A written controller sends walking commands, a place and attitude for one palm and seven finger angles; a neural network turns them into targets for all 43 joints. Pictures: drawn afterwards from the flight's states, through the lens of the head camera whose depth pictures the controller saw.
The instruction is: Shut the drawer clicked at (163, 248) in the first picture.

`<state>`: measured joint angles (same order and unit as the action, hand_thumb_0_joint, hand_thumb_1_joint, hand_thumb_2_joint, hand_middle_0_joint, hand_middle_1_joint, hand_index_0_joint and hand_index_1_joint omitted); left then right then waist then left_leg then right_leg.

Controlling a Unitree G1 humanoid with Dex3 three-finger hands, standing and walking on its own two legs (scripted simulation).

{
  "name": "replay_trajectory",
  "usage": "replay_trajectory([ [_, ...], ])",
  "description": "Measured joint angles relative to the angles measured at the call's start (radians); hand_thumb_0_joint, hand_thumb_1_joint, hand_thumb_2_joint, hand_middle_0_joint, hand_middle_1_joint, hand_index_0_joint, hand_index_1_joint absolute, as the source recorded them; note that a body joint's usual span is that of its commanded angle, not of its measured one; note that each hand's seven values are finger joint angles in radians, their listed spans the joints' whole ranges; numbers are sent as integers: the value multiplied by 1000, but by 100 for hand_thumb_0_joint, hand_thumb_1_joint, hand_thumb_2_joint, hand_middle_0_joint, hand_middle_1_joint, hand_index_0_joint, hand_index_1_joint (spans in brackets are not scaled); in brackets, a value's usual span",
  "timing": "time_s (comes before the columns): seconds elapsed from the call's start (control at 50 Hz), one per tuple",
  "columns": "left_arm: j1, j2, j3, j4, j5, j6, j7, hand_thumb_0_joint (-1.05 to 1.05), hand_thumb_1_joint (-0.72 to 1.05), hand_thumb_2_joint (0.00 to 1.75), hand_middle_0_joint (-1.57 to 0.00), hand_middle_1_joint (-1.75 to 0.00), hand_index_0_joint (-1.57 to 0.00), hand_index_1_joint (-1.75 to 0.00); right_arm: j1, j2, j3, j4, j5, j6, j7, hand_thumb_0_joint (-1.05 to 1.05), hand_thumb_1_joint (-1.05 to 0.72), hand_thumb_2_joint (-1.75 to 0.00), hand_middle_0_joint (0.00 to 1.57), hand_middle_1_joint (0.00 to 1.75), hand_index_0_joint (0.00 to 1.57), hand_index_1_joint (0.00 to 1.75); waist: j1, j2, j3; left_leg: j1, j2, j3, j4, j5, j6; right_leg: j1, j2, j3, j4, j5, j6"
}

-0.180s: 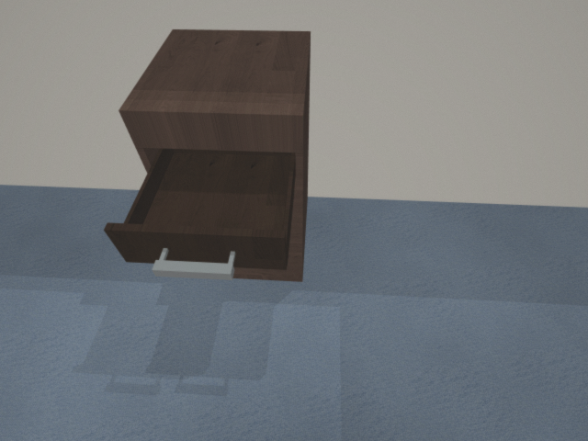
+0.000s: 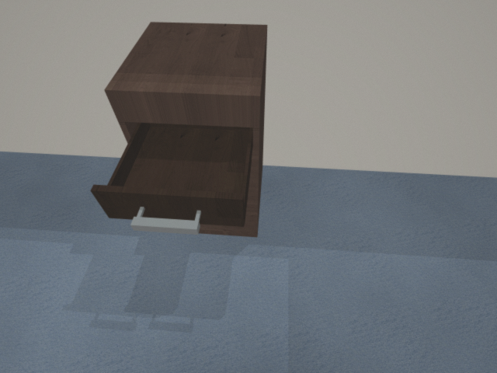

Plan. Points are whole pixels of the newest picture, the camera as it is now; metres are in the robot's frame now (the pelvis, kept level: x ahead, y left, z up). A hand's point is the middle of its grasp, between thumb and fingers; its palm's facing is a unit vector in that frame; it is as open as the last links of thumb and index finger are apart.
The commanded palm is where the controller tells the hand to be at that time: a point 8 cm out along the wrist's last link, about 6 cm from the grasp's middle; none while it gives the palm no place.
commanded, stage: turn or walk to find it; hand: left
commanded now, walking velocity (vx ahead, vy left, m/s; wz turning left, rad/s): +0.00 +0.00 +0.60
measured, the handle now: (168, 218) +0.49 +0.24 -0.18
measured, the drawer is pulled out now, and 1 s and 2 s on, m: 0.27 0.27 0.27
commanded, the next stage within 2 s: stand and wait in 0.44 s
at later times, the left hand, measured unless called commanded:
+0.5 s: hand out of the picture +0.01 +0.21 -0.16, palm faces +0.34 -0.90 -0.29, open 7.4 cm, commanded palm none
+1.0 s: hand out of the picture -0.09 +0.16 -0.18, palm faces +0.37 -0.91 -0.20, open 7.4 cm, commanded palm none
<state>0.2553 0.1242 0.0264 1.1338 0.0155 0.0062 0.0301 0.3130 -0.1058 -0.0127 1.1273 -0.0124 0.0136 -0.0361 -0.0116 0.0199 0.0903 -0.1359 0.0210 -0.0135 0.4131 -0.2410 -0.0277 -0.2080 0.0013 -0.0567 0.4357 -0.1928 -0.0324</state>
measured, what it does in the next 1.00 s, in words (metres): steps on the spot, turning left: left foot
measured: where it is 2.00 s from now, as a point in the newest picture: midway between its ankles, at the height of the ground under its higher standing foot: outside the picture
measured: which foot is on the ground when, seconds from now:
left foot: down 0.00-0.40, up 0.42-0.64, down 0.66-1.00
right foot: down 0.00-1.00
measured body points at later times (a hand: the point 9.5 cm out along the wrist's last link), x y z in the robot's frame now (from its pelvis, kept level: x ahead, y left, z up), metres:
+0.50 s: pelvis -0.02 -0.02 -0.01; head +0.03 -0.02 +0.44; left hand -0.01 +0.26 -0.14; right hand +0.08 -0.25 -0.17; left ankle -0.04 +0.12 -0.69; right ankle +0.01 -0.12 -0.74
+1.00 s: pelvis -0.01 +0.00 +0.00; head +0.02 +0.01 +0.45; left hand -0.11 +0.20 -0.16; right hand +0.14 -0.18 -0.16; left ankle -0.05 +0.14 -0.74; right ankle +0.01 -0.12 -0.74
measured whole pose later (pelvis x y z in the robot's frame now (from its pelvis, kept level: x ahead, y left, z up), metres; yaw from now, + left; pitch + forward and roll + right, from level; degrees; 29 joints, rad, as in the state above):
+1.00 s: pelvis -0.01 +0.00 +0.00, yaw +20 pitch -2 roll +0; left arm 0.27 0.15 0.02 1.12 0.02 0.02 0.01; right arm 0.12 -0.16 -0.03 1.04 -0.01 0.01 -0.03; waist 0.02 0.01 0.12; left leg -0.20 0.03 -0.02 0.44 -0.21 -0.03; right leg -0.16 -0.02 -0.03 0.46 -0.27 0.00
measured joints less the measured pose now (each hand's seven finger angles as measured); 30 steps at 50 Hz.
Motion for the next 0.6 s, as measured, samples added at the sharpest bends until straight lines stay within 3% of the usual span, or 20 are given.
replay_trajectory([
  [0.1, -16, 12, 25, -41, 4, 13, -1, 0, 91, 90, -20, -30, -20, -30, -1, -7, -16, -17, 1, 22, 5, 0, -91, -90, 19, 30, 20, 30, -2, 0, 8, -62, -17, -48, 96, -33, 7, -28, -21, -47, 66, -38, 0],
  [0.2, -31, 39, 51, -82, 10, 37, -3, 0, 91, 90, -20, -30, -20, -30, -12, -16, -35, -48, -6, 33, 12, 0, -91, -90, 19, 30, 20, 30, 0, -35, 13, -107, -44, -57, 169, -58, 9, -68, -60, -69, 160, -86, 11],
  [0.24, -47, 54, 56, -97, 7, 47, -4, 0, 91, 90, -20, -30, -20, -30, -10, -16, -38, -71, -16, 27, 10, 0, -91, -90, 19, 30, 20, 30, -3, -46, 11, -123, -59, -68, 171, -55, 19, -105, -61, -49, 236, -169, 18],
  [0.32, -91, 79, 59, -143, 1, 46, -4, 0, 91, 90, -20, -30, -20, -30, -3, -17, -33, -104, -22, 18, 4, 0, -91, -90, 20, 30, 20, 30, -16, -35, 10, -133, -79, -137, 110, 2, 17, -154, -14, 28, 401, -276, 34],
  [0.38, -110, 83, 55, -193, -5, 27, -8, 0, 91, 90, -20, -30, -20, -30, -1, -34, -34, -119, -19, 31, 5, 0, -91, -90, 20, 30, 20, 30, -13, -10, -2, -151, -91, -201, 90, 30, 2, -84, 6, 46, 227, -230, 42],
  [0.4, -105, 94, 53, -215, -2, 17, -8, 0, 91, 90, -20, -30, -20, -30, 0, -36, -36, -128, -13, 37, 7, 0, -91, -90, 20, 30, 20, 30, -7, -27, -13, -175, -108, -196, 116, 6, 7, -50, -12, 65, 125, -189, 28],
  [0.46, -119, 84, 51, -227, 9, 9, -4, 0, 91, 90, -20, -30, -20, -30, -47, -76, -59, -144, -10, 52, 19, 0, -91, -89, 20, 30, 20, 30, -12, 0, 30, -267, -88, -130, 377, -177, 15, -37, -21, 17, 134, -112, 7],
  [0.52, -95, 75, 51, -221, 14, 7, -1, 0, 91, 90, -20, -30, -20, -30, -90, -106, -73, -159, -7, 57, 25, 0, -91, -90, 20, 30, 20, 30, -13, -6, 45, -308, -57, -53, 552, -219, 12, -3, -40, -11, 117, -114, 12],
  [0.6, -51, 71, 44, -188, 19, 7, -7, 0, 91, 90, -20, -30, -20, -30, -146, -118, -72, -185, -1, 42, 24, 0, -91, -90, 19, 30, 20, 30, 4, -41, 49, -221, -25, 14, 365, -183, 8, 14, -65, -10, 97, -106, 20],
])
